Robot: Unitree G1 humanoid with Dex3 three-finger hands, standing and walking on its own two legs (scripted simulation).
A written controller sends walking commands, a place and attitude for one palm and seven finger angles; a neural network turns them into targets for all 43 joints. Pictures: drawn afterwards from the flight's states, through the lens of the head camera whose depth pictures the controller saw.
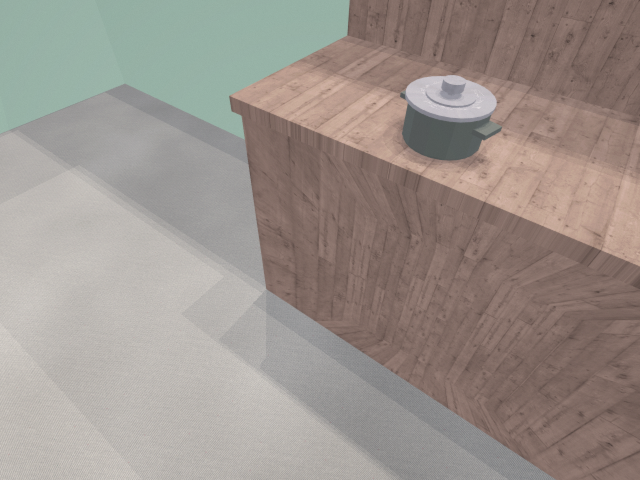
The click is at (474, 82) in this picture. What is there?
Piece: lid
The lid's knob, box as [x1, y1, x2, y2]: [441, 75, 465, 93]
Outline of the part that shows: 443,78 441,86 443,90 451,93 459,93 463,90 465,80 462,77 448,75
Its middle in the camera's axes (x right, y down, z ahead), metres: +0.25 -0.29 +0.73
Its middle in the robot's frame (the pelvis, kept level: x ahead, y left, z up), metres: +0.76 -0.21 +0.15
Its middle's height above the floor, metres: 0.93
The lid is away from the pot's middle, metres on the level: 0.00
